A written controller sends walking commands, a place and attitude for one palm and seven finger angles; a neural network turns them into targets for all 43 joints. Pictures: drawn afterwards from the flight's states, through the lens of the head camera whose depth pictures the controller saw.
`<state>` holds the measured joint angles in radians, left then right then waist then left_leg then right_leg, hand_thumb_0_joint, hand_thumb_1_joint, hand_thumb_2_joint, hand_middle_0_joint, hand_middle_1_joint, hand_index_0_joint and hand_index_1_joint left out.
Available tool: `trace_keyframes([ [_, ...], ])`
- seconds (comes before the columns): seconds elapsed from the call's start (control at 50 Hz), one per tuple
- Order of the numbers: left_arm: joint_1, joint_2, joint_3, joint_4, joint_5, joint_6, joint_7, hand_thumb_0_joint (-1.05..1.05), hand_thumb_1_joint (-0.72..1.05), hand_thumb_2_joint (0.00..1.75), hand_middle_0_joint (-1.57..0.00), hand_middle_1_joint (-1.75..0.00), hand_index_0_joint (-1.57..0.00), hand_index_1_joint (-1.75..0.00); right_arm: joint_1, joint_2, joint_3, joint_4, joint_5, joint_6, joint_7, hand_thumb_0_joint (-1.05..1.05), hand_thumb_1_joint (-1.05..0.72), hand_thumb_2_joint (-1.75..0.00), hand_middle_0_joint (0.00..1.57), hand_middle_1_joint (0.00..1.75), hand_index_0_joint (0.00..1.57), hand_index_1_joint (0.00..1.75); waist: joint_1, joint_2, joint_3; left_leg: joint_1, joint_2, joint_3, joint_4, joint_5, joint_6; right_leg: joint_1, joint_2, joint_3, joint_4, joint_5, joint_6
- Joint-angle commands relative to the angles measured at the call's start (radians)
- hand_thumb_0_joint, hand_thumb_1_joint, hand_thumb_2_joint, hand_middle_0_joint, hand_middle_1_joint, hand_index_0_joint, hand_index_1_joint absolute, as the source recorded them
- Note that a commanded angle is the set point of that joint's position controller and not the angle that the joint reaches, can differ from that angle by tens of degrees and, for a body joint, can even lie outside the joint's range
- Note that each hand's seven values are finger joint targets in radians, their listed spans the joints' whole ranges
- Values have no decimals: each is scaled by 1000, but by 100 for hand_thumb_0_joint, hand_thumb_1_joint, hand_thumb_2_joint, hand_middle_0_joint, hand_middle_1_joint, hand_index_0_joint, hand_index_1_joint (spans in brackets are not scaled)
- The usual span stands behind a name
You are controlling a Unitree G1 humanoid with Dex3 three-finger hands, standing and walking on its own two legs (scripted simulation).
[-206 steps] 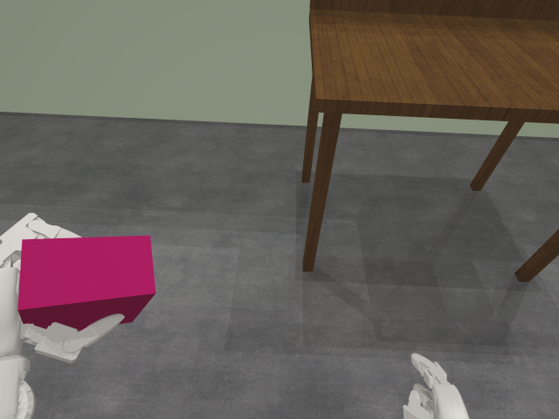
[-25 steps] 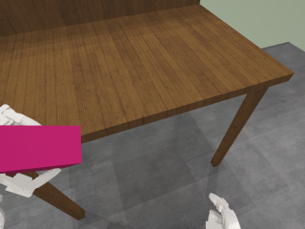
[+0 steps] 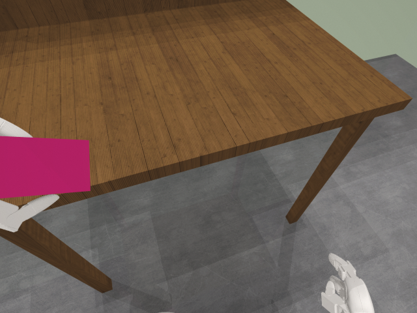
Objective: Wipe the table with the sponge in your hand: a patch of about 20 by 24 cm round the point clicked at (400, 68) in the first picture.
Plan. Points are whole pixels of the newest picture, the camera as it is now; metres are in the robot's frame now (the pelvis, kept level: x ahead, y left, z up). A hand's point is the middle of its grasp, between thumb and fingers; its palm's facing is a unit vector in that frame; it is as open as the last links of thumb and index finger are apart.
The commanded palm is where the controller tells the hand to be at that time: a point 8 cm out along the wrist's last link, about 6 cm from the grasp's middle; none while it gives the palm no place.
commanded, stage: come to a stop and stand still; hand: left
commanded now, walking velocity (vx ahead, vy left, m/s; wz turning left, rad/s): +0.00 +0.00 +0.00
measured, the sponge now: (42, 170) +0.25 +0.25 +0.20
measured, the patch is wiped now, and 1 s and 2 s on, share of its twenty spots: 0.00 0.00 0.00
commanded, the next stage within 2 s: look again from close up in 0.62 s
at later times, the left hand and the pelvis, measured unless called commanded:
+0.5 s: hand out of the picture +0.16 +0.36 +0.19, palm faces +0.54 -0.79 -0.27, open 10.4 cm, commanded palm +0.11 +0.36 +0.18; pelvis -0.04 +0.08 +0.01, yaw +1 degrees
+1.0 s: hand out of the picture +0.19 +0.31 +0.17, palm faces +0.48 -0.81 -0.35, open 10.4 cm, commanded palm +0.13 +0.33 +0.18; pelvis -0.02 +0.05 +0.01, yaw +3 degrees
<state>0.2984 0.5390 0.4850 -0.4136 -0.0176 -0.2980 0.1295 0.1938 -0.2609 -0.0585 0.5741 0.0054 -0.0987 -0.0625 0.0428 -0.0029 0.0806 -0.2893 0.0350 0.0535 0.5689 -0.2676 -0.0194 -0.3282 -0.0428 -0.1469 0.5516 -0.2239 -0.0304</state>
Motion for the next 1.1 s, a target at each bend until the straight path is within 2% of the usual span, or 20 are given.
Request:
trace_keyframes([
  [0.0,-7,34,25,-6,-45,-26,-2,0,10,130,-120,-160,-120,-160,23,-103,-23,-120,23,-82,41,0,-90,-90,20,30,20,30,-5,-5,-241,97,30,-33,-116,228,18,195,-129,195,-109,182,-14],
  [0.06,12,-92,-141,-220,-36,-26,-19,0,10,130,-120,-160,-120,-160,-85,-71,9,-163,21,-107,66,0,-90,-90,20,30,20,30,2,204,-158,40,128,-139,-248,246,70,157,-28,93,31,39,31],
  [0.1,-65,-68,-136,-282,-11,-24,-14,0,10,130,-120,-160,-120,-160,-77,-70,12,-169,12,-121,74,0,-90,-90,20,30,20,30,-1,177,-110,-97,149,-166,-326,23,73,192,0,87,72,-91,31],
  [0.14,-111,-4,-65,-333,-2,-20,2,0,10,130,-120,-160,-120,-160,-75,-75,16,-178,11,-134,73,0,-90,-90,20,30,20,30,1,102,-120,-120,132,-144,-326,-129,76,227,4,95,35,-56,29],
  [0.16,-134,96,24,-387,-2,-19,16,0,10,130,-120,-160,-120,-160,-81,-79,17,-177,7,-137,68,0,-90,-90,20,30,20,30,1,122,-146,-73,123,-136,-319,-109,69,221,9,96,27,-33,30],
  [0.2,-115,80,45,-353,-6,-24,18,0,10,130,-120,-160,-120,-160,-85,-62,26,-181,-5,-142,61,0,-90,-90,20,30,20,30,4,120,-171,-58,114,-144,-309,-124,64,230,6,108,-8,-33,23],
  [0.26,-135,83,78,-316,-13,-22,14,0,10,130,-120,-160,-120,-160,-77,-58,30,-175,-10,-139,55,0,-90,-90,20,30,20,30,-1,233,-123,-107,133,-172,-385,-287,49,230,31,111,23,-65,24],
  [0.3,-155,28,40,-245,-14,-25,4,0,10,130,-120,-160,-120,-160,-63,-46,34,-162,-7,-137,55,0,-90,-90,20,30,20,30,-7,207,-96,-151,145,-189,-406,-374,54,243,38,116,26,-74,23],
  [0.36,-104,-79,-48,-157,-16,-16,-14,0,10,130,-120,-160,-120,-160,-53,-48,34,-154,-1,-144,63,0,-90,-90,20,30,20,30,-16,127,-108,-43,123,-155,-360,-289,43,201,42,127,-56,-35,24],
  [0.44,-122,-143,-149,-108,7,14,-25,0,10,130,-120,-160,-120,-160,-39,-65,30,-138,1,-130,68,0,-90,-90,20,30,20,30,-22,86,-77,-61,117,-190,-421,-365,5,181,65,150,-80,-78,24],
  [0.46,-118,-133,-142,-115,8,20,-23,0,10,130,-120,-160,-120,-160,-56,-62,32,-147,3,-128,65,0,-90,-90,20,30,20,30,-20,110,-77,-26,116,-193,-430,-344,0,158,69,149,-86,-70,27],
  [0.54,-124,-67,-85,-179,18,21,-10,0,10,130,-120,-160,-120,-160,-70,-62,27,-163,-10,-104,55,0,-90,-90,20,30,20,30,-11,81,-110,-33,100,-171,-426,-356,2,203,70,157,-102,-64,27],
  [0.56,-126,1,-24,-225,16,20,-2,0,10,130,-120,-160,-120,-160,-86,-63,29,-167,-14,-101,52,0,-90,-90,20,30,20,30,-9,114,-124,2,93,-158,-431,-334,-7,192,75,153,-108,-60,27],
  [0.62,-99,6,3,-251,7,8,4,0,10,130,-120,-160,-120,-160,-92,-56,33,-180,-21,-92,43,0,-90,-90,20,30,20,30,-3,92,-126,-22,75,-144,-396,-299,14,236,62,170,-150,-46,21],
  [0.66,-88,23,18,-278,6,4,4,0,10,130,-120,-160,-120,-160,-98,-60,33,-182,-22,-96,41,0,-90,-90,20,30,20,30,-5,141,-126,-1,63,-129,-390,-287,10,219,65,168,-166,-54,17],
  [0.74,-79,-45,-46,-250,10,-7,3,0,10,130,-120,-160,-120,-160,-76,-65,32,-167,-18,-106,40,0,-90,-90,20,30,20,30,-11,157,-139,21,69,-154,-377,-243,19,219,66,181,-164,-14,17],
  [0.84,-41,-81,-86,-158,12,8,1,0,10,130,-120,-160,-120,-160,-62,-69,29,-146,-12,-102,37,0,-90,-90,20,30,20,30,-14,74,-130,43,56,-150,-340,-159,14,186,52,206,-212,3,20],
  [0.9,-34,-73,-79,-124,12,17,-1,0,10,130,-120,-160,-120,-160,-62,-67,27,-144,-11,-93,32,0,-90,-90,20,30,20,30,-16,24,-102,15,42,-144,-332,-181,17,168,47,219,-244,-25,19],
  [0.96,-59,-27,-45,-157,8,16,0,0,10,130,-120,-160,-120,-160,-79,-68,28,-143,-14,-88,26,0,-90,-90,20,30,20,30,-16,49,-97,38,18,-118,-302,-135,21,132,43,239,-278,-29,14],
  [1.08,-7,-9,-21,-234,-18,11,1,0,10,130,-120,-160,-120,-160,-76,-57,32,-149,-19,-82,20,0,-90,-90,20,30,20,30,-17,56,-225,120,-6,-86,-213,95,26,214,24,238,-244,130,2],
])
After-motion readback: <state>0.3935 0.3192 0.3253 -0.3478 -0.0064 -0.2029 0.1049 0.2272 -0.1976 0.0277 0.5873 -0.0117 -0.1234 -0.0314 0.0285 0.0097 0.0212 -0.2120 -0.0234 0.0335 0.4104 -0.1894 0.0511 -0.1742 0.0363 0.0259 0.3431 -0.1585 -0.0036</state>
